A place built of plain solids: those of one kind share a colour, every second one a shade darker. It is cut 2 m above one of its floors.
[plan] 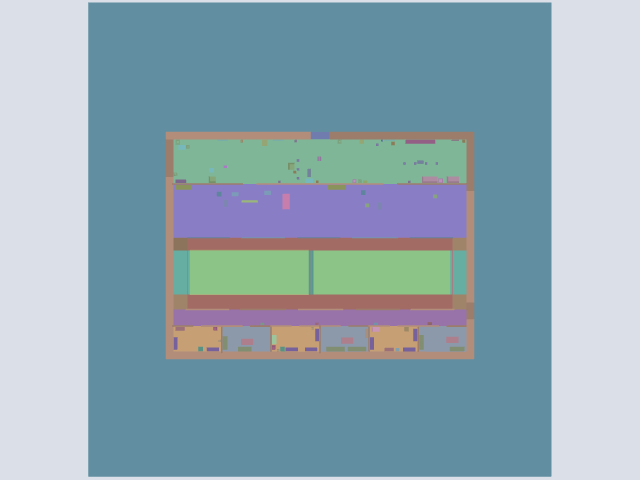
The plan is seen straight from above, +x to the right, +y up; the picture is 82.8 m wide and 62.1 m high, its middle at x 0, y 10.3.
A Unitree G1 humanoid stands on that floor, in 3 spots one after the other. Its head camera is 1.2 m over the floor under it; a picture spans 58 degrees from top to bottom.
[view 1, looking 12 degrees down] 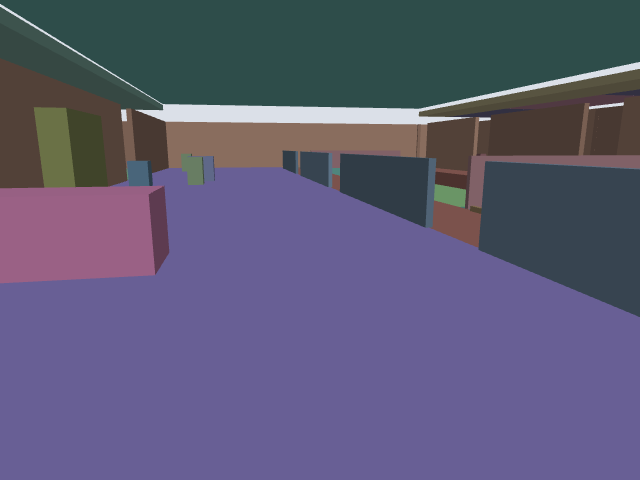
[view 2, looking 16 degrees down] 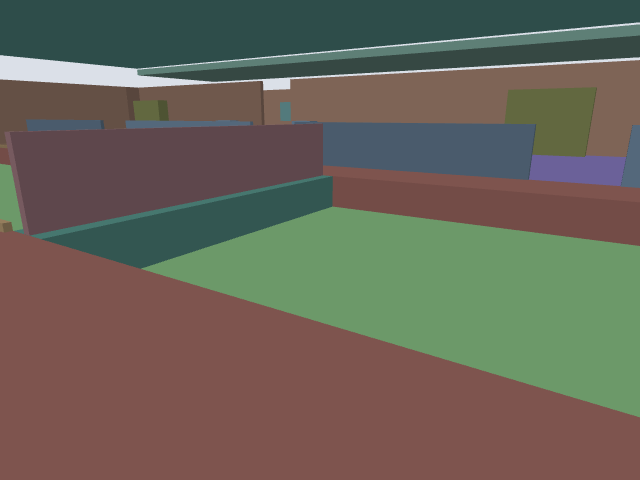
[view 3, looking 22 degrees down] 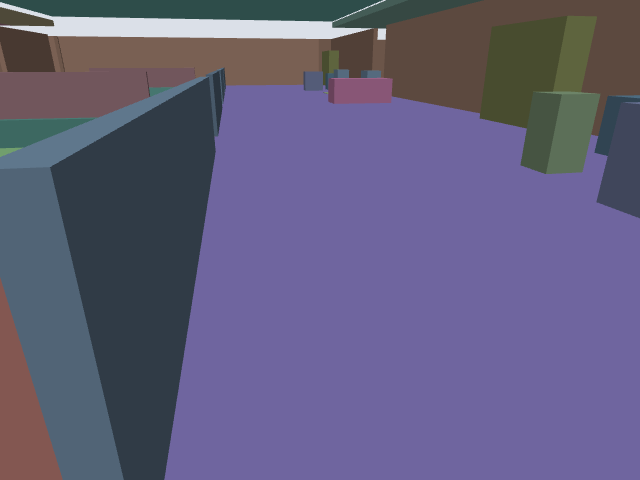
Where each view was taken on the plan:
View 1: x -9.10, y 13.49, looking -11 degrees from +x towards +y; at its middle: floor_yard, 5.77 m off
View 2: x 3.82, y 1.26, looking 123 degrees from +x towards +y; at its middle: floor_plot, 6.68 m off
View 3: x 10.81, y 10.94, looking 169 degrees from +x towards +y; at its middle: floor_yard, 3.20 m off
